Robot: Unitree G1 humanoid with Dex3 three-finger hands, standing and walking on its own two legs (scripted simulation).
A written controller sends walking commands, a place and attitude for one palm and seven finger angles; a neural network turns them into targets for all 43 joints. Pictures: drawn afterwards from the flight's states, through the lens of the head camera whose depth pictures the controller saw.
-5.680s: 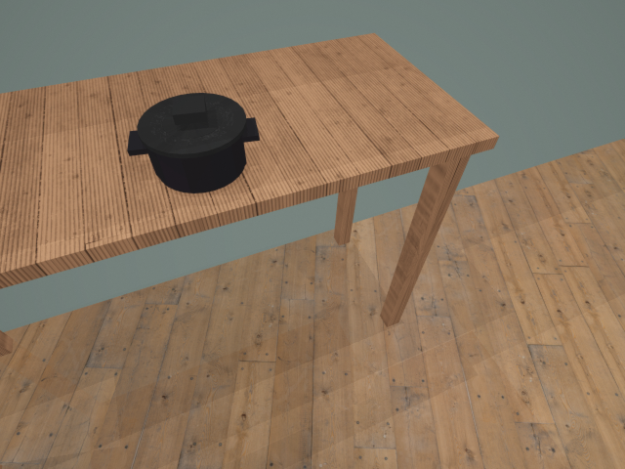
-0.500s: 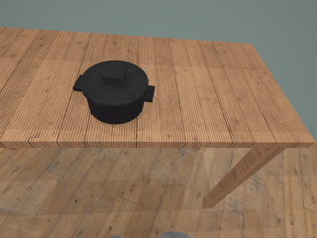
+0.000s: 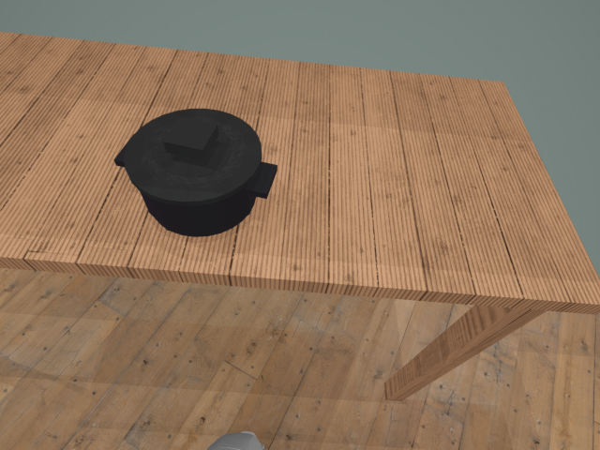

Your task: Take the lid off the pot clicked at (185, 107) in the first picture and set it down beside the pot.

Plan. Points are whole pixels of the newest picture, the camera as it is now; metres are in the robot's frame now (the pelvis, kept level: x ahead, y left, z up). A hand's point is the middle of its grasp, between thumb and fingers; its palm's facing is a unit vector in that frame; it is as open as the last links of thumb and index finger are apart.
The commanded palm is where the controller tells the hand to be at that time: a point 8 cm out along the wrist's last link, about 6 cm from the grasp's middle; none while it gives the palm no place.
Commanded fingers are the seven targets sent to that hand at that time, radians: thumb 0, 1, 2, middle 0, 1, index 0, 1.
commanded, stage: come to a stop and stand still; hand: left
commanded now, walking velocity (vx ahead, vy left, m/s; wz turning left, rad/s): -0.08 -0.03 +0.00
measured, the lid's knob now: (192, 138) +0.43 +0.18 +0.17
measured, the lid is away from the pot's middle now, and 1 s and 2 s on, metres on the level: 0.00 0.00 0.00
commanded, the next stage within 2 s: look again from close up in 0.64 s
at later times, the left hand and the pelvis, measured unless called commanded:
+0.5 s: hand out of the picture +0.02 +0.21 -0.15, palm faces +0.01 -0.98 -0.21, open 7.4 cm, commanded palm none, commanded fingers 0.00 0.90 0.90 -0.20 -0.30 -0.20 -0.30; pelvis -0.02 +0.03 +0.02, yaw -1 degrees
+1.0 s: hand out of the picture -0.04 +0.21 -0.16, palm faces +0.02 -0.97 -0.22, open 7.4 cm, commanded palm none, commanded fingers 0.00 0.90 0.90 -0.20 -0.30 -0.20 -0.30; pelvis -0.01 +0.03 +0.01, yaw +0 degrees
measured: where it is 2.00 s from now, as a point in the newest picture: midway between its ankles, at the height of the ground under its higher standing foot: outside the picture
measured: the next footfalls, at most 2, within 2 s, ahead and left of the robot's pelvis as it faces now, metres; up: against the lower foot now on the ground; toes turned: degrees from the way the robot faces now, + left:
left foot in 0.02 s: +0.07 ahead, +0.08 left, +0.00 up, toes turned +0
right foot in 0.44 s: -0.04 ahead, -0.08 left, +0.00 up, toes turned +0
